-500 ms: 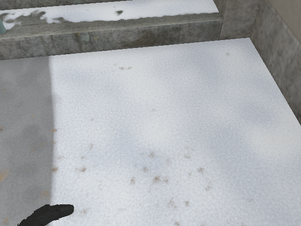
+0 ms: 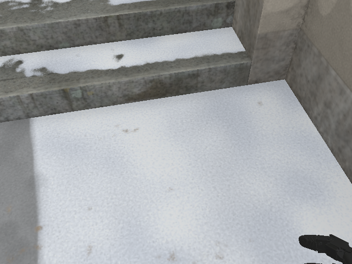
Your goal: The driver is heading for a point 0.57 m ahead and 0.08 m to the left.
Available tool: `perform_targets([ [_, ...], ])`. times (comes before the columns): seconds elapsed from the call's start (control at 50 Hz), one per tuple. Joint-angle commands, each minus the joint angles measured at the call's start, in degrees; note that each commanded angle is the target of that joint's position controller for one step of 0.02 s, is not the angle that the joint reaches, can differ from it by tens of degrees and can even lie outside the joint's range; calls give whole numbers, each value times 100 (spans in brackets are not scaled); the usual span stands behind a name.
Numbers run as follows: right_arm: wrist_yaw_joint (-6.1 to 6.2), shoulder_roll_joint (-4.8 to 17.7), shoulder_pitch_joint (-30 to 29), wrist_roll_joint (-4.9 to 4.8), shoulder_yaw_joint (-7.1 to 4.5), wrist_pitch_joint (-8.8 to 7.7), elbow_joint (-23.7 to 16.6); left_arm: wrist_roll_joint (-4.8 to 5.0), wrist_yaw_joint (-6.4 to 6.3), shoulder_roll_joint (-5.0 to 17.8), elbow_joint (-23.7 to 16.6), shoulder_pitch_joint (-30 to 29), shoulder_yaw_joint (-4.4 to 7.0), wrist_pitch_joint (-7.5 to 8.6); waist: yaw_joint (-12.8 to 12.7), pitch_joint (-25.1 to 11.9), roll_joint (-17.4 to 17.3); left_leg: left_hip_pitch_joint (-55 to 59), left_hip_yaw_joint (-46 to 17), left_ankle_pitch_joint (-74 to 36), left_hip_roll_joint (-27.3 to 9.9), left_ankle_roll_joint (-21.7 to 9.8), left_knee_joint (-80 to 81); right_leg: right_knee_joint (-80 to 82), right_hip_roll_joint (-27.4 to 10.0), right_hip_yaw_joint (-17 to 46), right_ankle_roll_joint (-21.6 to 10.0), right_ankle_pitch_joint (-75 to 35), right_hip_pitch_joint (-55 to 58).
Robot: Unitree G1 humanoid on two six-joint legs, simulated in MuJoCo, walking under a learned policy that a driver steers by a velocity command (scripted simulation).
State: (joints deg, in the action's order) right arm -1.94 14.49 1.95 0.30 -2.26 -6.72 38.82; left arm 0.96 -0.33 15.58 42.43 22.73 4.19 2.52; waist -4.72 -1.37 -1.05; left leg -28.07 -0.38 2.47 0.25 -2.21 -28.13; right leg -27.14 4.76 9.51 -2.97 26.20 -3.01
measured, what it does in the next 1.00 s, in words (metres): walks ahead: right foot, then left foot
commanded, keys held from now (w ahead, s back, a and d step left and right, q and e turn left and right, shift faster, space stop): w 0.58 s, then w+q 0.08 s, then no key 0.34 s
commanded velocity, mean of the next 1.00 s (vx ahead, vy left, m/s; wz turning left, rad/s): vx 0.42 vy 0.00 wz -0.01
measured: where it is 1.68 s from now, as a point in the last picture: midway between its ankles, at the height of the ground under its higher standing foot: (206, 242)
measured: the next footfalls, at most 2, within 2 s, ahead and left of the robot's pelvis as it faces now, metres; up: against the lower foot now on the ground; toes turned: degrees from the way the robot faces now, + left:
right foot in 0.52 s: +0.44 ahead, -0.13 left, +0.00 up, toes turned -1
left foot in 0.96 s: +0.65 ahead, +0.10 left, +0.00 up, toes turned +3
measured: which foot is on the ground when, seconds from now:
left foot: down 0.00-0.54, up 0.56-0.94, down 0.96-1.00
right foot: down 0.00-0.02, up 0.04-0.50, down 0.52-1.00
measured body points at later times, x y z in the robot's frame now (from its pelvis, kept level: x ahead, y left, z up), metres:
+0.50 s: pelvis +0.27 -0.01 +0.01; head +0.30 -0.01 +0.45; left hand +0.52 +0.20 -0.06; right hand +0.24 -0.29 -0.12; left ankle +0.12 +0.11 -0.72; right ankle +0.40 -0.13 -0.72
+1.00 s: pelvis +0.50 -0.01 +0.00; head +0.52 +0.00 +0.45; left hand +0.54 +0.27 -0.13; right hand +0.70 -0.24 -0.09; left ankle +0.61 +0.10 -0.72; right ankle +0.40 -0.13 -0.72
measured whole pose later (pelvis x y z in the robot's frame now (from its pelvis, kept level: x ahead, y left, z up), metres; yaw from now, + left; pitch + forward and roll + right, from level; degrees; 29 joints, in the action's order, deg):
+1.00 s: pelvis +0.50 -0.01 +0.00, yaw +2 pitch +2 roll -2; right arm -0.9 13.7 5.4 1.6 -1.9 -3.4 42.5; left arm 0.0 -0.4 15.2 49.3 16.3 3.0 3.2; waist -2.8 0.5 -1.2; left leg -27.2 -0.7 2.3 -1.2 -1.7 -28.9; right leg -29.8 1.2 -3.6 -0.4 22.4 -7.5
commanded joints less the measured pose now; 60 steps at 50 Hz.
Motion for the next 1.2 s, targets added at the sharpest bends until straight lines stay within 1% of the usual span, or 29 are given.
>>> perform_targets([
  [0.02,76,1462,1912,138,-504,-92,-47,-40,-28,292,-453,282,18,110,936,-1789,-583,4331,-2270,34,-1646,-1315,-61,-3282,-236,-63,-48,-2490,-2424],
  [0.04,26,1301,2274,-21,-482,-31,178,13,-23,295,-395,544,-31,173,941,-2049,-1761,4939,-4254,1295,-2297,-1789,821,-4530,116,-46,154,591,-3707],
  [0.06,47,934,2021,-134,-374,7,112,86,-2,731,-451,99,76,203,1022,-1227,-1004,4383,-4017,2247,-2172,-1559,1032,-5022,-237,162,140,374,-4317],
  [0.1,71,679,1377,-23,-257,93,32,-18,11,668,-686,-822,51,216,816,-126,-169,2780,-2678,1656,-1709,-1250,1318,-4572,-742,-282,102,-516,-4245],
  [0.14,57,510,1142,44,-185,61,26,-77,13,520,-661,-722,69,181,519,34,-328,2034,-2050,764,-1352,-1129,1569,-4002,-1004,-342,128,-918,-3701],
  [0.2,70,658,1232,-21,-216,14,190,-96,-1,326,-627,-729,19,132,423,29,-386,1823,-1440,-269,-1228,-1201,1776,-3418,-1077,-536,257,-1234,-3661],
  [0.3,151,889,1599,-107,-258,104,466,-89,46,113,-775,-1674,-91,194,725,122,-277,1948,-687,-843,-1009,-975,1840,-1626,-1025,-738,351,-2667,-3508],
  [0.44,172,1062,2146,-173,-283,274,793,9,261,218,-1106,-2617,-79,289,993,383,-370,2790,-809,-801,-1385,-846,1412,-376,-742,-889,122,-2458,-3303],
  [0.48,205,1174,2025,-182,-319,330,806,-18,278,375,-1041,-2228,-7,316,694,174,-463,2932,-741,-1821,-1386,-716,914,-113,-561,-1031,-70,-2116,-2617],
  [0.5,222,1154,1931,-196,-306,350,791,-56,249,540,-850,-1581,93,318,335,-207,-414,2808,-520,-2663,-1172,-593,216,93,-402,-1187,-225,-2223,-1655],
  [0.52,235,985,1873,-133,-234,341,711,-102,191,867,-614,-593,224,314,-84,-908,-259,2084,-287,-2421,-902,-399,-986,-117,-782,-813,-503,-2497,-65],
  [0.54,221,461,2269,-15,-58,243,511,-214,132,1471,-532,212,353,288,-136,-1866,892,-43,99,-129,-168,-3,-3220,-206,-2297,1342,-1259,-2487,2288],
  [0.56,178,443,2425,-64,-11,123,573,-80,143,1259,-426,404,303,251,-135,-2384,1742,-1224,-442,3002,250,111,-4359,611,-2849,3205,-1802,-1703,2823],
  [0.58,142,941,2002,-197,-156,57,501,-44,126,915,-453,96,184,223,-171,-1557,1187,-1804,-619,2779,-125,85,-4797,783,-2618,2644,-1535,-1175,2229],
  [0.6,127,942,1549,-252,-151,46,390,-55,102,726,-500,-280,119,203,-67,-912,809,-1839,-473,2269,-394,54,-4686,890,-2406,1781,-1306,-1268,1390],
  [0.62,136,853,1342,-191,-150,80,364,-95,123,575,-495,-618,62,209,120,-444,438,-1635,-386,1881,-588,76,-4327,1132,-2163,1236,-1168,-1585,544],
  [0.66,159,710,1514,-153,-181,243,431,-159,155,390,-470,-979,15,296,464,-102,622,-1034,-473,1425,-793,140,-3920,1576,-1897,569,-1028,-1942,-430],
  [0.7,210,548,1617,-100,-169,359,456,-169,174,453,-339,-1051,30,395,647,54,567,-758,-400,1286,-730,276,-3682,1689,-1833,66,-1100,-3559,-908],
  [0.76,232,376,1333,6,-116,362,343,-170,95,596,-152,-1075,62,375,711,66,459,-642,-253,534,-656,400,-2632,1535,-1610,-730,-992,-5198,-1014],
  [0.82,153,223,747,7,-39,314,234,-127,29,691,14,-886,65,287,446,-26,494,-121,-26,-507,-449,338,-1292,1443,-1389,-1108,-808,-5185,-953],
  [0.92,65,509,438,45,-125,307,55,-11,-10,838,319,-756,95,131,423,-170,593,163,-132,-246,-274,83,-392,744,-1708,-765,-661,-4799,-208],
  [0.96,91,691,943,112,-219,280,249,10,-30,719,397,-743,61,90,648,-410,388,1093,17,-1086,-98,-129,341,-53,-1351,-837,-366,-4474,-224],
  [0.98,156,1080,1249,152,-308,269,269,-128,-39,565,393,-518,3,126,636,-808,-58,2060,-507,-3585,-691,-350,100,-846,-951,-1078,-52,-3624,-649],
  [1.0,213,1110,1353,246,-268,319,253,-219,-6,85,524,325,-162,172,354,-1534,-1021,3676,-1686,-4970,-1840,-1315,-236,-2096,-493,-1109,338,-1084,-1908],
  [1.02,203,618,1509,128,-154,391,322,-180,3,235,596,164,-162,85,613,-1893,-1257,3623,-2287,-4573,-2170,-1735,88,-2896,-419,-726,559,1183,-2168],
  [1.04,160,497,1331,60,-88,429,330,-64,6,523,548,-67,-79,-26,598,-1646,-923,3178,-2193,-3158,-1997,-1601,332,-3188,-603,-498,589,1426,-2336],
  [1.08,153,546,667,57,-93,489,255,-59,-110,521,499,-577,-38,-276,475,-794,-416,2041,-1886,-837,-1677,-1210,850,-2979,-801,-573,635,971,-2519],
  [1.12,210,629,170,123,-131,547,215,-104,-212,425,558,-565,-34,-439,270,-464,-746,1011,-1526,425,-1348,-957,1253,-2338,-837,-668,681,356,-1877],
  [1.2,286,476,81,76,-108,577,370,-148,-228,201,844,-327,-69,-415,187,-539,-704,575,-971,1405,-1017,-784,1275,-1002,-688,-934,552,-988,-842],
])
